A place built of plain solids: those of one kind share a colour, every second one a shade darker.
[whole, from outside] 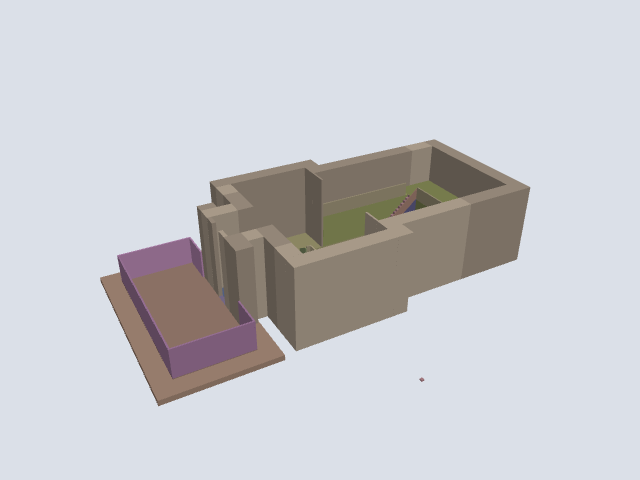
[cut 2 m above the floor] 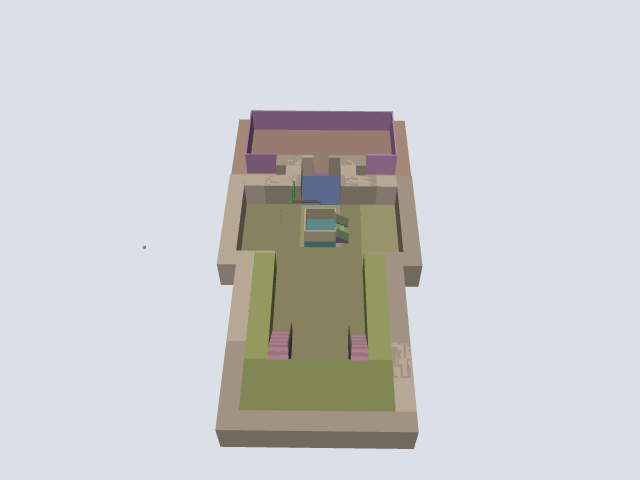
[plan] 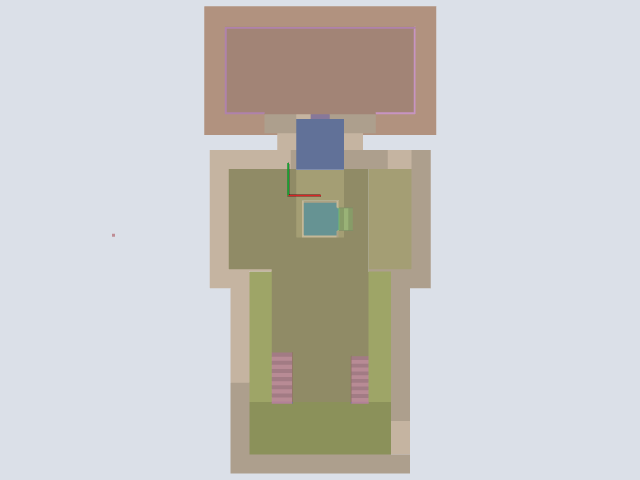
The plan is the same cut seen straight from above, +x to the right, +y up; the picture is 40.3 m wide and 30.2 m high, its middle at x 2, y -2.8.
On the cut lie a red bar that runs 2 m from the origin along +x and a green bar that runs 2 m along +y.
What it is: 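A prison's centre; a hall with a raised officers' post, wings that open off it with rows of cell doors and railed galleries a storey up, and a lobby by the way in; The way in stands open; a doorway in a steel frame, its barred gate folded back flat on the wall, gives on to a walled yard; All stairs are of concrete; The changes of level; a storey stair in a wing's head, from the ground floor to its gallery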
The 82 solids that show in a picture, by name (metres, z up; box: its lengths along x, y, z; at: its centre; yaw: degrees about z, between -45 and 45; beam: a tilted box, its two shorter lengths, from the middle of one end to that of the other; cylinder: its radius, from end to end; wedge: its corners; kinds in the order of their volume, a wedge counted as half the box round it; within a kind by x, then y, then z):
{
 "wall_brick_1": {"box": [1.2, 7.5, 6.3], "at": [-4.34, -0.89, 2.75]},
 "wall_brick_2": {"box": [2.5, 1.2, 6.3], "at": [-3.69, -5.24, 2.75]},
 "wall_brick_3": {"box": [1.2, 4.5, 6.3], "at": [-3.04, -14.04, 2.75]},
 "wall_brick_4": {"box": [1.2, 9.55, 6.3], "at": [-3.04, -9.41, 2.75]},
 "wall_brick_5": {"box": [3.9, 1.2, 6.3], "at": [-1.79, 2.26, 2.75]},
 "wall_brick_6": {"box": [1.4, 0.15, 6.3], "at": [-1.74, -4.71, 2.75]},
 "wall_brick_7": {"box": [2.75, 1.2, 6.3], "at": [-0.86, 2.26, 2.75]},
 "wall_brick_8": {"box": [2.0, 1.2, 6.3], "at": [-0.49, 4.51, 2.75]},
 "wall_brick_9": {"box": [1.2, 2.25, 6.3], "at": [-0.09, 3.99, 2.75]},
 "wall_brick_10": {"box": [0.9, 0.3, 6.3], "at": [0.96, 4.96, 2.75]},
 "wall_brick_11": {"box": [11.3, 1.2, 6.3], "at": [2.01, -16.89, 2.75]},
 "wall_brick_12": {"box": [0.9, 0.3, 6.3], "at": [3.06, 4.96, 2.75]},
 "wall_brick_13": {"box": [1.2, 2.25, 6.3], "at": [4.11, 3.99, 2.75]},
 "wall_brick_14": {"box": [2.0, 1.2, 6.3], "at": [4.51, 4.51, 2.75]},
 "wall_brick_15": {"box": [2.75, 1.2, 6.3], "at": [4.89, 2.26, 2.75]},
 "wall_brick_16": {"box": [1.4, 0.15, 6.3], "at": [5.76, -4.71, 2.75]},
 "wall_brick_17": {"box": [3.9, 1.2, 6.3], "at": [5.81, 2.26, 2.75]},
 "wall_brick_18": {"box": [1.2, 4.5, 6.3], "at": [7.06, -14.04, 2.75]},
 "wall_brick_19": {"box": [1.2, 9.55, 6.3], "at": [7.06, -9.41, 2.75]},
 "wall_brick_20": {"box": [2.5, 1.2, 6.3], "at": [7.71, -5.24, 2.75]},
 "wall_brick_21": {"box": [1.2, 7.5, 6.3], "at": [8.36, -0.89, 2.75]},
 "floor_gallery_metal_1": {"box": [1.4, 8.2, 3.1], "at": [-1.74, -8.89, 1.15]},
 "floor_gallery_metal_2": {"box": [8.9, 3.3, 3.1], "at": [2.01, -14.64, 1.15]},
 "floor_gallery_metal_3": {"box": [1.4, 8.2, 3.1], "at": [5.76, -8.89, 1.15]},
 "yard_concrete_1": {"box": [14.6, 8.1, 0.4], "at": [2.01, 7.86, -0.25]},
 "floor_concrete_1": {"box": [2.7, 6.3, 0.4], "at": [-2.39, -1.49, -0.2]},
 "floor_concrete_2": {"box": [1.55, 4.3, 0.4], "at": [-0.26, -0.49, -0.2]},
 "floor_concrete_3": {"box": [0.35, 4.25, 0.4], "at": [0.69, -0.51, -0.2]},
 "floor_concrete_4": {"box": [6.1, 10.35, 0.4], "at": [2.01, -7.81, -0.2]},
 "floor_concrete_5": {"box": [2.3, 1.95, 0.4], "at": [2.01, 0.64, -0.2]},
 "floor_concrete_6": {"box": [0.35, 4.25, 0.4], "at": [3.34, -0.51, -0.2]},
 "floor_concrete_7": {"box": [1.55, 4.3, 0.4], "at": [4.29, -0.49, -0.2]},
 "floor_concrete_8": {"box": [2.7, 6.3, 0.4], "at": [6.41, -1.49, -0.2]},
 "yard_yard_concrete_1": {"box": [12.0, 5.5, 0.4], "at": [2.01, 7.86, -0.2]},
 "step_1": {"box": [1.27, 0.34, 2.54], "at": [-0.4, -12.88, 1.22]},
 "step_2": {"box": [1.27, 0.34, 2.33], "at": [-0.4, -12.62, 1.12]},
 "step_3": {"box": [1.27, 0.34, 2.13], "at": [-0.4, -12.36, 1.01]},
 "step_4": {"box": [1.27, 0.34, 1.92], "at": [-0.4, -12.11, 0.91]},
 "step_5": {"box": [1.27, 0.34, 1.71], "at": [-0.4, -11.85, 0.81]},
 "step_6": {"box": [1.27, 0.34, 1.5], "at": [-0.4, -11.59, 0.7]},
 "step_7": {"box": [1.27, 0.34, 1.3], "at": [-0.4, -11.34, 0.6]},
 "step_8": {"box": [1.27, 0.34, 1.09], "at": [-0.4, -11.08, 0.49]},
 "step_9": {"box": [1.27, 0.34, 0.88], "at": [-0.4, -10.82, 0.39]},
 "step_10": {"box": [1.27, 0.34, 0.67], "at": [-0.4, -10.56, 0.29]},
 "step_11": {"box": [1.27, 0.34, 0.47], "at": [-0.4, -10.31, 0.18]},
 "step_12": {"box": [1.27, 0.34, 0.26], "at": [-0.4, -10.05, 0.08]},
 "step_13": {"box": [1.07, 0.32, 2.54], "at": [4.52, -12.89, 1.22]},
 "step_14": {"box": [1.08, 0.32, 2.33], "at": [4.52, -12.65, 1.12]},
 "step_15": {"box": [1.08, 0.32, 2.13], "at": [4.52, -12.41, 1.01]},
 "step_16": {"box": [1.08, 0.32, 1.92], "at": [4.52, -12.18, 0.91]},
 "step_17": {"box": [1.08, 0.32, 1.71], "at": [4.52, -11.94, 0.81]},
 "step_18": {"box": [1.08, 0.32, 1.5], "at": [4.52, -11.7, 0.7]},
 "step_19": {"box": [1.08, 0.32, 1.3], "at": [4.52, -11.46, 0.6]},
 "step_20": {"box": [1.08, 0.32, 1.09], "at": [4.52, -11.22, 0.49]},
 "step_21": {"box": [1.08, 0.32, 0.88], "at": [4.52, -10.98, 0.39]},
 "step_22": {"box": [1.08, 0.32, 0.67], "at": [4.52, -10.74, 0.29]},
 "step_23": {"box": [1.08, 0.32, 0.47], "at": [4.52, -10.51, 0.18]},
 "step_24": {"box": [1.08, 0.32, 0.26], "at": [4.52, -10.27, 0.08]},
 "fence_metal_1": {"box": [0.12, 5.5, 2.6], "at": [-3.93, 7.86, 0.9]},
 "fence_metal_2": {"box": [2.5, 0.12, 2.6], "at": [-2.74, 5.17, 0.9]},
 "fence_metal_3": {"box": [12.0, 0.12, 2.6], "at": [2.01, 10.55, 0.9]},
 "fence_metal_4": {"box": [2.5, 0.12, 2.6], "at": [6.76, 5.17, 0.9]},
 "fence_metal_5": {"box": [0.12, 5.5, 2.6], "at": [7.95, 7.86, 0.9]},
 "floor_post_metal_1": {"box": [2.3, 2.3, 1.06], "at": [2.01, -1.49, 0.13]},
 "floor_lobby_lino_1": {"box": [3.0, 3.2, 0.4], "at": [2.01, 3.21, -0.2]},
 "rail_metal_1": {"box": [0.12, 2.3, 1.12], "at": [0.92, -1.49, 1.2]},
 "rail_metal_2": {"box": [2.3, 0.12, 1.12], "at": [2.01, -2.58, 1.2]},
 "rail_metal_3": {"box": [2.3, 0.12, 1.12], "at": [2.01, -0.4, 1.2]},
 "rail_metal_4": {"box": [3.65, 0.12, 1.12], "at": [2.11, -13.05, 3.24]},
 "rail_metal_5": {"box": [0.12, 7.95, 1.12], "at": [5.12, -8.76, 3.24]},
 "step_post_1": {"box": [0.36, 1.38, 0.55], "at": [3.32, -1.49, 0.22]},
 "step_post_2": {"box": [0.36, 1.39, 0.38], "at": [3.6, -1.49, 0.14]},
 "step_post_3": {"box": [0.36, 1.39, 0.21], "at": [3.88, -1.49, 0.06]},
 "rail_1": {"wedge": [[0.23, -12.99, 2.79], [0.23, -12.99, 3.69], [0.23, -9.85, 0.25], [0.23, -9.85, 1.15], [0.28, -12.99, 2.79], [0.28, -12.99, 3.69], [0.28, -9.85, 0.25], [0.28, -9.85, 1.15]]},
 "rail_2": {"wedge": [[3.94, -12.99, 2.79], [3.94, -12.99, 3.71], [3.94, -10.08, 0.26], [3.94, -10.08, 1.17], [3.99, -12.99, 2.79], [3.99, -12.99, 3.71], [3.99, -10.08, 0.26], [3.99, -10.08, 1.17]]},
 "floor_hda_1": {"box": [1.27, 0.14, 2.75], "at": [-0.4, -13.04, 1.32]},
 "wall_1": {"wedge": [[0.23, -12.99, -0.05], [0.23, -12.99, 2.79], [0.23, -9.85, -0.05], [0.23, -9.85, 0.25], [0.28, -12.99, -0.05], [0.28, -12.99, 2.79], [0.28, -9.85, -0.05], [0.28, -9.85, 0.25]]},
 "wall_2": {"wedge": [[3.94, -12.99, -0.05], [3.94, -12.99, 2.8], [3.94, -10.08, -0.05], [3.94, -10.08, 0.26], [3.99, -12.99, -0.05], [3.99, -12.99, 2.8], [3.99, -10.08, -0.05], [3.99, -10.08, 0.26]]},
 "floor_sill_concrete_1": {"box": [1.2, 0.3, 0.4], "at": [2.01, 4.96, -0.2]},
 "rail_post_1": {"wedge": [[3.2, -2.23, 0.74], [3.2, -2.23, 1.6], [3.2, -2.18, 0.74], [3.2, -2.18, 1.6], [4.1, -2.23, 0.21], [4.1, -2.23, 1.08], [4.1, -2.18, 0.21], [4.1, -2.18, 1.08]]},
 "rail_post_2": {"wedge": [[3.2, -0.8, 0.74], [3.2, -0.8, 1.6], [3.2, -0.75, 0.74], [3.2, -0.75, 1.6], [4.1, -0.8, 0.21], [4.1, -0.8, 1.08], [4.1, -0.75, 0.21], [4.1, -0.75, 1.08]]},
 "wall_post_1": {"wedge": [[3.2, -2.23, -0.05], [3.2, -2.23, 0.74], [3.2, -2.18, -0.05], [3.2, -2.18, 0.74], [4.1, -2.23, -0.05], [4.1, -2.23, 0.21], [4.1, -2.18, -0.05], [4.1, -2.18, 0.21]]}
}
